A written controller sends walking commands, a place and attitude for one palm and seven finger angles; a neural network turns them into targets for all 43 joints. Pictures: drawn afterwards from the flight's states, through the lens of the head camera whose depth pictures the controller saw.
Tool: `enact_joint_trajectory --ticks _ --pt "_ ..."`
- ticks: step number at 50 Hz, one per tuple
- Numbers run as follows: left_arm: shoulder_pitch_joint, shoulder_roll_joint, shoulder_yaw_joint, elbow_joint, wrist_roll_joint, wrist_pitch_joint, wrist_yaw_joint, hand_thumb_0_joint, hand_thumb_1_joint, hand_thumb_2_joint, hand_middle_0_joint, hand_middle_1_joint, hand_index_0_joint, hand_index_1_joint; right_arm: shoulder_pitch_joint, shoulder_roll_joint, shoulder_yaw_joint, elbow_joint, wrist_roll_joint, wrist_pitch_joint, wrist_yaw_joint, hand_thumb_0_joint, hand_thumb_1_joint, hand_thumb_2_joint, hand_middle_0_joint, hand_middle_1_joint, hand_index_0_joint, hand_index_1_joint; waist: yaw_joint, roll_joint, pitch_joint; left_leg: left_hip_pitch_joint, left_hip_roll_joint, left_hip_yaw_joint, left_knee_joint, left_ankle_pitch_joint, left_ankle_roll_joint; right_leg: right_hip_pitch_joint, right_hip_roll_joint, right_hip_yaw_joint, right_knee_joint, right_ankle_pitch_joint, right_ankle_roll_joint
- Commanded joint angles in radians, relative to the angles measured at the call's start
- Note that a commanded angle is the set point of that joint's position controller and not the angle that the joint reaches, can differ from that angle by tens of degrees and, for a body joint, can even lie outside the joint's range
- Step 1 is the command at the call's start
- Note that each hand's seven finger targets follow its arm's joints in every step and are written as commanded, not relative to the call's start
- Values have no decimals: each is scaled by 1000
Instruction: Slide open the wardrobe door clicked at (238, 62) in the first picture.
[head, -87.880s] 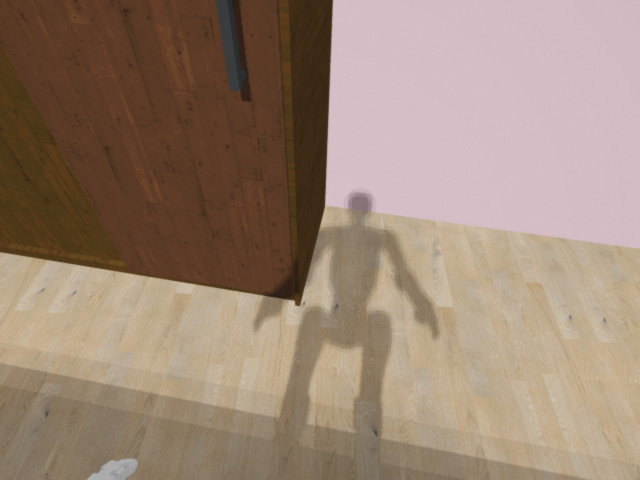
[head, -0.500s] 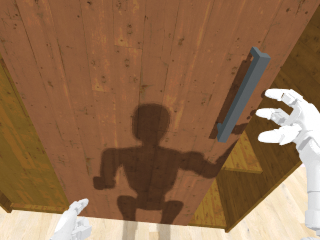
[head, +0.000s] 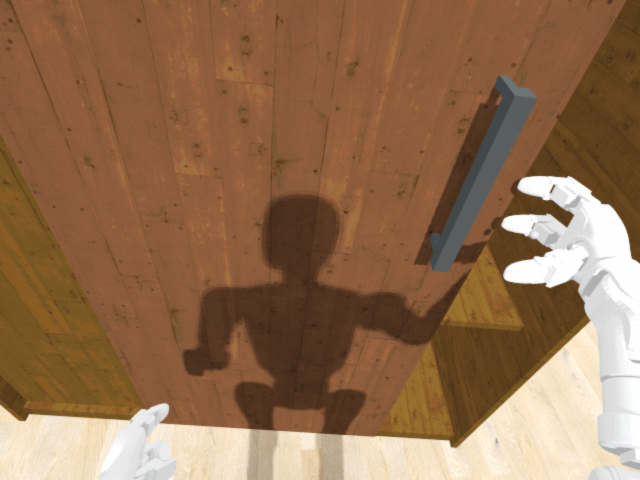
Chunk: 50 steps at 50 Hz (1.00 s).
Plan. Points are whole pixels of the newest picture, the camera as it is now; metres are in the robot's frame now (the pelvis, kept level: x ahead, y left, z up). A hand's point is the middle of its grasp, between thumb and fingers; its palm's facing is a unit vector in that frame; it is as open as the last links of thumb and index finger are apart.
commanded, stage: move the hooked fingers beside the handle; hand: right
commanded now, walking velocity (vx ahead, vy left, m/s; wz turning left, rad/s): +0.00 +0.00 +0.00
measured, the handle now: (468, 185) +0.41 -0.13 +0.22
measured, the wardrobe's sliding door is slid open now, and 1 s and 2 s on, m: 0.24 0.24 0.24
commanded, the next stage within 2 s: feel for the door with the fingertips in 0.10 s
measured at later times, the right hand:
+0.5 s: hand (507, 236) +0.35 -0.17 +0.20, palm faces -0.01 +1.00 -0.05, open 13.9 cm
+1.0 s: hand (515, 213) +0.34 -0.16 +0.23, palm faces +0.01 +1.00 -0.07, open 14.0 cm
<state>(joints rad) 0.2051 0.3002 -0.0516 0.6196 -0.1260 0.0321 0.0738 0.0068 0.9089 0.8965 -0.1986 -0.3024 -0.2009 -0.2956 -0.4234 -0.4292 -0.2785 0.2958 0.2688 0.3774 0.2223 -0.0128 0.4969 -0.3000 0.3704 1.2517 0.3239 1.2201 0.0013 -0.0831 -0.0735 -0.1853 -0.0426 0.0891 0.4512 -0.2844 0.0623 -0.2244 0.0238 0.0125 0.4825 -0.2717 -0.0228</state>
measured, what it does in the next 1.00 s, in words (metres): stands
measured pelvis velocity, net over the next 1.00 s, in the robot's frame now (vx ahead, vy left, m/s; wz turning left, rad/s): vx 0.00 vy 0.00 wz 0.00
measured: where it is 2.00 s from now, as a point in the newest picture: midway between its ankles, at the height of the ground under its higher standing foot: outside the picture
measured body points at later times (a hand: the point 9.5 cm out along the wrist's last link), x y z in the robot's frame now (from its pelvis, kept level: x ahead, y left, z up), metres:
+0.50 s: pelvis +0.00 -0.01 +0.00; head -0.01 +0.02 +0.45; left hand +0.19 +0.23 -0.09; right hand +0.34 -0.22 +0.20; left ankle -0.03 +0.07 -0.74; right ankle -0.01 -0.11 -0.74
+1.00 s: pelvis +0.00 +0.00 +0.00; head -0.02 +0.02 +0.45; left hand +0.19 +0.23 -0.09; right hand +0.34 -0.22 +0.24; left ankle -0.03 +0.07 -0.74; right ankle -0.01 -0.11 -0.74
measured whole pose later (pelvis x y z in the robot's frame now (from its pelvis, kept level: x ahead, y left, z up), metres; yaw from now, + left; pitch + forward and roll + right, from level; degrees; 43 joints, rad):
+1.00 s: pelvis +0.00 +0.00 +0.00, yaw +0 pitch -2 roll +0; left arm 0.14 0.28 -0.06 0.65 -0.10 0.02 0.08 0.01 0.91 0.90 -0.20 -0.30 -0.20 -0.30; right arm -0.37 -0.30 -0.19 -0.05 0.25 0.39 0.09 -0.02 0.50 -0.30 0.31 1.20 0.30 1.20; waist -0.02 -0.06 -0.03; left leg -0.11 -0.04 0.08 0.43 -0.28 0.06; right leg -0.14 0.03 0.01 0.45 -0.27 -0.03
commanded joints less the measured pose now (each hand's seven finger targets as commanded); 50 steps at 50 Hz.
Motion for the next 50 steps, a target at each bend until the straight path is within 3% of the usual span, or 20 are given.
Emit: enact_joint_trajectory --ticks 1,3,4,6,8,10,12,14,16,21,22,24,26,28,31,35,39,43,46,50 --pt "-184 87 34 -193 14 -96 15 0 900 900 -200 -300 -200 -300 -595 -264 -70 -547 14 -195 -25 0 500 -300 300 1200 300 1200 24 -2 -274 66 58 -103 -64 302 -39 182 -11 36 -30 253 -45" --pt "-168 77 27 -177 30 -118 21 0 900 900 -200 -300 -200 -300 -611 -290 -116 -637 6 -258 -53 0 500 -300 300 1200 300 1200 19 -77 -370 99 51 -96 -47 369 -28 272 -9 41 -31 353 -42" --pt "-162 77 27 -167 34 -126 22 0 900 900 -200 -300 -200 -300 -567 -331 -168 -630 4 -270 -67 0 500 -300 300 1200 300 1200 6 -98 -383 119 51 -95 -43 390 -26 276 -13 40 -30 381 -37" --pt "-159 77 27 -145 40 -131 21 0 900 900 -200 -300 -200 -300 -512 -334 -185 -580 -4 -265 -82 0 500 -300 300 1200 300 1200 -3 -102 -370 136 52 -87 -44 421 -25 278 -19 39 -34 415 -30" --pt "-163 80 28 -135 36 -119 20 0 900 900 -200 -300 -200 -300 -388 -283 -175 -408 -1 -188 -76 0 500 -300 300 1200 300 1200 -9 -19 -250 135 47 -78 -59 414 -30 191 -20 33 -56 358 -26" --pt "-159 93 26 -119 23 -89 16 0 900 900 -200 -300 -200 -300 -219 -198 -121 -169 16 -69 -50 0 500 -300 300 1200 300 1200 -7 94 -58 59 44 -69 -90 315 -41 74 -22 28 -78 224 -22" --pt "-158 111 30 -128 8 -62 5 0 900 900 -200 -300 -200 -300 -100 -105 -42 -79 33 25 -14 0 500 -300 300 1200 300 1200 -8 149 -2 22 45 -62 -100 299 -49 43 -27 25 -83 201 -23" --pt "-179 116 35 -153 0 -56 6 0 900 900 -200 -300 -200 -300 -151 -101 -29 -138 45 67 1 0 500 -300 300 1200 300 1200 0 164 -28 -2 47 -64 -101 283 -57 52 -27 29 -70 191 -26" --pt "-184 113 38 -162 3 -62 2 0 900 900 -200 -300 -200 -300 -196 -83 -6 -208 40 53 -16 0 500 -300 300 1200 300 1200 7 173 -53 -8 49 -69 -96 283 -58 69 -28 30 -55 199 -32" --pt "-216 71 30 -196 23 -107 7 0 900 900 -200 -300 -200 -300 -473 -124 -7 -680 18 -121 -85 0 500 -300 300 1200 300 1200 12 44 -287 66 49 -83 -54 373 -38 237 -20 35 -34 337 -38" --pt "-212 68 30 -186 29 -115 8 0 900 900 -200 -300 -200 -300 -489 -158 -47 -722 16 -155 -100 0 500 -300 300 1200 300 1200 7 15 -341 86 46 -86 -47 388 -34 271 -19 39 -34 369 -35" --pt "-206 59 24 -169 39 -127 7 0 900 900 -200 -300 -200 -300 -460 -130 -35 -733 7 -188 -121 0 500 -300 300 1200 300 1200 3 -17 -375 109 48 -78 -28 442 -31 304 -20 37 -29 441 -26" --pt "-204 61 25 -145 42 -125 6 0 900 900 -200 -300 -200 -300 -414 -116 -27 -667 -6 -170 -141 0 500 -300 300 1200 300 1200 -2 -18 -332 97 46 -72 -37 439 -30 297 -26 36 -31 445 -19" --pt "-220 60 18 -137 38 -101 4 0 900 900 -200 -300 -200 -300 -342 -64 6 -543 -13 -94 -151 0 500 -300 300 1200 300 1200 -5 10 -217 82 44 -68 -58 386 -31 216 -23 31 -56 355 -14" --pt "-225 79 16 -116 29 -50 2 0 900 900 -200 -300 -200 -300 -220 -73 -28 -318 -11 39 -152 0 500 -300 300 1200 300 1200 -17 115 -56 45 43 -65 -91 296 -35 99 -22 28 -79 240 -19" --pt "-248 78 16 -162 22 -11 -1 0 900 900 -200 -300 -200 -300 -204 -81 -36 -359 7 101 -122 0 500 -300 300 1200 300 1200 -20 167 -123 95 53 -75 -83 375 -50 91 -17 13 -68 271 -26" --pt "-253 64 21 -194 30 -39 -5 0 900 900 -200 -300 -200 -300 -285 -105 -50 -575 4 -4 -124 0 500 -300 300 1200 300 1200 -20 85 -252 138 56 -84 -56 468 -44 173 -16 12 -49 366 -31" --pt "-243 58 22 -178 33 -70 2 0 900 900 -200 -300 -200 -300 -381 -85 -11 -654 3 -80 -123 0 500 -300 300 1200 300 1200 4 24 -262 97 48 -79 -55 437 -36 239 -21 25 -43 385 -29" --pt "-236 66 21 -143 28 -77 11 0 900 900 -200 -300 -200 -300 -450 -41 56 -598 -3 -78 -121 0 500 -300 300 1200 300 1200 28 -11 -196 40 46 -77 -74 366 -33 245 -21 33 -49 330 -26" --pt "-232 73 19 -127 28 -68 15 0 900 900 -200 -300 -200 -300 -395 -37 41 -449 -3 -13 -135 0 500 -300 300 1200 300 1200 13 63 -146 29 44 -71 -88 286 -34 184 -18 43 -66 248 -24"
